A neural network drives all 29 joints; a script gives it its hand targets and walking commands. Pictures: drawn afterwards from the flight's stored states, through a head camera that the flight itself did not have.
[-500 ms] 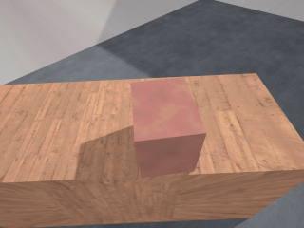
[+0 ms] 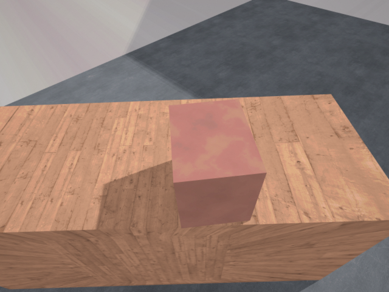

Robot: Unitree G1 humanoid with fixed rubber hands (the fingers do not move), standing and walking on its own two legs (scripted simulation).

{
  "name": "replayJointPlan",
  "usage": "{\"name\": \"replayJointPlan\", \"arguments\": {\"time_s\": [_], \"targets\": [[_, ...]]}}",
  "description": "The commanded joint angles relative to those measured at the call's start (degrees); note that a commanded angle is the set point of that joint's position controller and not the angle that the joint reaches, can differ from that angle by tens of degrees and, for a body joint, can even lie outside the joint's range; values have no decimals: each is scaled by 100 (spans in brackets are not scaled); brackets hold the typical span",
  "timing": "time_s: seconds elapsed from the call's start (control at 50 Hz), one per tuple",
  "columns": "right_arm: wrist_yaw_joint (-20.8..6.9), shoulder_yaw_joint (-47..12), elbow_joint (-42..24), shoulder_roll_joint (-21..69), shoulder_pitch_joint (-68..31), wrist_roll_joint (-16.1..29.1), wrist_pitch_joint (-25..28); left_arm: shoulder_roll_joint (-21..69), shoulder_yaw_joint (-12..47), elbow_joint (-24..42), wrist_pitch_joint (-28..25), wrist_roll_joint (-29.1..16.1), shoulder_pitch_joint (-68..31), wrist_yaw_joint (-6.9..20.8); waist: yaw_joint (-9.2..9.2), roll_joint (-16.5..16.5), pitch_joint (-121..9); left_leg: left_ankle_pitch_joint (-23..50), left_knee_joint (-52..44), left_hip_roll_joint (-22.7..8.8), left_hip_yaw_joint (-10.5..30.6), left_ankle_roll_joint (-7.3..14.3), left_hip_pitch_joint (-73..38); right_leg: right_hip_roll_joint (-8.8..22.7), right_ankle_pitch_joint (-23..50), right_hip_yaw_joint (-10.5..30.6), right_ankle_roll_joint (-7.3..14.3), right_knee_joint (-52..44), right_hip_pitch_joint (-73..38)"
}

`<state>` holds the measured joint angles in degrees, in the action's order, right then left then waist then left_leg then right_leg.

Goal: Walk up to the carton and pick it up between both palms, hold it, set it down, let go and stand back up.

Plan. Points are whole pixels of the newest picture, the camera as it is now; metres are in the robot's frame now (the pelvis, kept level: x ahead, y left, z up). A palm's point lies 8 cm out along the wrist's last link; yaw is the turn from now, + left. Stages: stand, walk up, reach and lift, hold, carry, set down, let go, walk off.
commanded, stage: stand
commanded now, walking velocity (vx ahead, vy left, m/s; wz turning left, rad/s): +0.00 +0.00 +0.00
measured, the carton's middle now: (210, 163) +0.42 -0.01 -0.01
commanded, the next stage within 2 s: none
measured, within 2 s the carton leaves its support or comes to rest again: neither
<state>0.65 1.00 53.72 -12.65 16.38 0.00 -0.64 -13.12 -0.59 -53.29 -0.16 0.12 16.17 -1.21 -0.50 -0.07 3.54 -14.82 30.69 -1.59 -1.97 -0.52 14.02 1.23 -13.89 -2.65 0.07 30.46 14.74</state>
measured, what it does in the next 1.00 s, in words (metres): stands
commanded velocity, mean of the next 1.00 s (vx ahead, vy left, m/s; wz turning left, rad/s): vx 0.00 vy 0.00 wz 0.00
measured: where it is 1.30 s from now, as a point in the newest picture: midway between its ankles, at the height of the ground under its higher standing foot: outside the picture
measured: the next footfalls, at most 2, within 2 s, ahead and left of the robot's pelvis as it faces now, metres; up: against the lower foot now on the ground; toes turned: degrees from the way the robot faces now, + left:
none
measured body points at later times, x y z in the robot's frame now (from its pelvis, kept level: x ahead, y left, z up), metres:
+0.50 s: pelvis +0.00 +0.00 +0.00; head +0.02 +0.00 +0.45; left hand +0.03 +0.25 -0.14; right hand +0.03 -0.25 -0.15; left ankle +0.02 +0.12 -0.73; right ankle +0.03 -0.12 -0.73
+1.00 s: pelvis +0.01 +0.00 +0.00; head +0.02 +0.00 +0.45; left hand +0.03 +0.25 -0.15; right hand +0.03 -0.25 -0.15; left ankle +0.02 +0.12 -0.73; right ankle +0.03 -0.12 -0.73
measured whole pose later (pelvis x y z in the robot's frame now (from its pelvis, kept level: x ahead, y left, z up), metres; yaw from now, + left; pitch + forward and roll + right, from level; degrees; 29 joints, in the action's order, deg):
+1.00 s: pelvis +0.01 +0.00 +0.00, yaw +1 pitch -2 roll +0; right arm 1.3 0.7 57.6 -11.6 16.2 0.0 -0.3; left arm -12.3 -0.5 -56.8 -0.2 0.1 16.2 -1.6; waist -0.3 0.1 3.4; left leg -14.2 28.9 -1.4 -0.1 -0.9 12.9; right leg 1.2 -13.6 -3.8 0.2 28.2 12.7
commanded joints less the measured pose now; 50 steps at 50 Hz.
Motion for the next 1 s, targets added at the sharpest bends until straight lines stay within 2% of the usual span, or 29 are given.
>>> {"name": "replayJointPlan", "arguments": {"time_s": [0.0, 0.04, 0.12, 0.16, 0.28, 0.34, 0.38, 0.54, 0.62, 0.84, 0.98], "targets": [[50, 217, -285, -884, 334, 4, 93, -842, -203, 311, -103, -10, 304, -48, -3, 13, -167, 355, -785, -464, 635, 185, 41, 554, 189, 648, 122, -843, -8], [60, 223, -270, -880, 277, 1, 91, -859, -206, 300, -96, 6, 238, -54, -1, 24, -55, 456, -786, -459, 651, 173, 93, 554, 280, 641, 120, -821, 10], [56, 204, -199, -841, 331, 8, 93, -850, -203, 245, -86, 8, 285, -47, 11, -16, -37, 1, -899, -448, 663, 178, 164, 552, -126, 656, 118, -929, 14], [58, 206, -188, -863, 318, -6, 91, -837, -204, 221, -85, 11, 290, -47, 3, 77, 36, 50, -883, -442, 657, 168, 162, 560, -104, 671, 118, -943, 54], [57, 203, -134, -846, 361, 6, 116, -844, -191, 186, -105, -7, 301, -52, 5, -7, -142, 191, -884, -452, 667, 167, 30, 557, -7, 623, 106, -947, -45], [65, 201, -103, -846, 305, 4, 113, -810, -187, 151, -102, -4, 275, -56, 8, 72, -54, 335, -872, -458, 683, 159, 85, 567, 147, 612, 104, -920, -44], [69, 181, -73, -814, 361, 5, 113, -813, -185, 127, -100, -6, 308, -53, 7, -29, -79, 183, -885, -443, 680, 146, 75, 572, -10, 610, 101, -968, -60], [81, 185, -24, -819, 335, 1, 110, -808, -187, 52, -96, -3, 312, -64, 9, 97, -20, 311, -889, -433, 686, 138, 88, 573, 105, 610, 89, -963, -61], [88, 180, 6, -791, 336, 3, 114, -786, -173, 33, -98, -7, 305, -69, 9, 8, 6, 396, -875, -432, 708, 136, 69, 575, 165, 576, 87, -969, -72], [97, 169, 91, -759, 344, -7, 111, -741, -169, -51, -96, -8, 343, -71, 21, 86, -42, 344, -894, -430, 718, 132, 66, 586, 114, 569, 87, -1003, -148], [108, 157, 148, -733, 352, -4, 112, -737, -167, -94, -92, -4, 361, -80, 7, 1, 28, 385, -890, -424, 719, 123, 73, 593, 143, 541, 83, -1034, -140]]}}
